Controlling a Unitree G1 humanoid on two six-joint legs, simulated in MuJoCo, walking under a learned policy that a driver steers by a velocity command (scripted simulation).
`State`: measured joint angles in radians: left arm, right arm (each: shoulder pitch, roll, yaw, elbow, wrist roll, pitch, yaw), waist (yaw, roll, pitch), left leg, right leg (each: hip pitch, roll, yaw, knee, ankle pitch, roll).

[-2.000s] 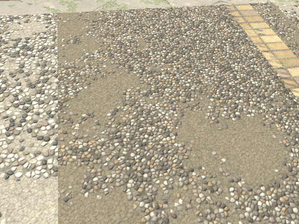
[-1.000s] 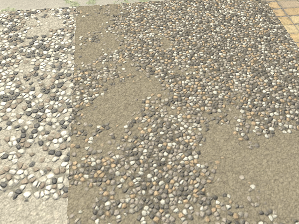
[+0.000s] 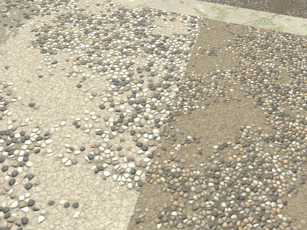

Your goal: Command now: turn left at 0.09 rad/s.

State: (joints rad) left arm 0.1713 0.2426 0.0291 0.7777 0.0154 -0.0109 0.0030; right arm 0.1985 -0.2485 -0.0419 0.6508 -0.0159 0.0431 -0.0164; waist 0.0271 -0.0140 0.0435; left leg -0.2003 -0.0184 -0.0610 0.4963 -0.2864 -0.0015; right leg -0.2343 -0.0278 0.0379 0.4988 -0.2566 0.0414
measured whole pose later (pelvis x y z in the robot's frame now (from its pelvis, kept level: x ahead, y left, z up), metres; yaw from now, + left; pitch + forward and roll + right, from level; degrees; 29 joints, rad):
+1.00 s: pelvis +0.28 -0.01 -0.02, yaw -1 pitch +2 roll +0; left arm 0.49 0.27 0.03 0.96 0.00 -0.04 0.01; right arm -0.03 -0.24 -0.02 0.62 0.02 -0.09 0.05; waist 0.09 0.01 0.05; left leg -0.51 -0.02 0.05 0.51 -0.03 0.09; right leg 0.15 0.00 0.00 0.36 -0.49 -0.03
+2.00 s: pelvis +0.84 -0.10 +0.00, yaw -24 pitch +2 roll +0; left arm 0.40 0.30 0.07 0.73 -0.02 -0.03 0.02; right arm 0.02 -0.29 -0.03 0.70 0.00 -0.12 0.02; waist 0.08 0.04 0.01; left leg -0.50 -0.01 -0.08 0.47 -0.01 -0.02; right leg -0.07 0.11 0.21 0.43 -0.39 -0.06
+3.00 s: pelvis +1.15 -0.29 -0.01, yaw -39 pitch +1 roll -2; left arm 0.11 0.26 0.05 0.73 0.00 0.01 0.03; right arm 0.22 -0.29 -0.05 0.81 0.00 0.03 -0.01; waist -0.03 0.00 0.02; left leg -0.29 0.05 0.02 0.61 -0.33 0.00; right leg -0.32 0.01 -0.12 0.52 -0.21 -0.03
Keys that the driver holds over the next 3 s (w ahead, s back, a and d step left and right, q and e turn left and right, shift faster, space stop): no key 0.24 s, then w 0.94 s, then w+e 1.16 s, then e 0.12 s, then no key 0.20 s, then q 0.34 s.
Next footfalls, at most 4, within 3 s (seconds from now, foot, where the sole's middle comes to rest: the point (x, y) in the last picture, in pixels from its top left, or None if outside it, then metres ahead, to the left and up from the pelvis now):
1.00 left None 0.46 0.09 -0.77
1.54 right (197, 178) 0.74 -0.17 -0.77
2.02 left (173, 124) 1.06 -0.06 -0.77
2.52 right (238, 115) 1.14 -0.42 -0.77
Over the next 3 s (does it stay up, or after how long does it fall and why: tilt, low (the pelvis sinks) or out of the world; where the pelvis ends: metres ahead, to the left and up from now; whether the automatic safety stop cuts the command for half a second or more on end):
stays up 1.15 -0.29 -0.01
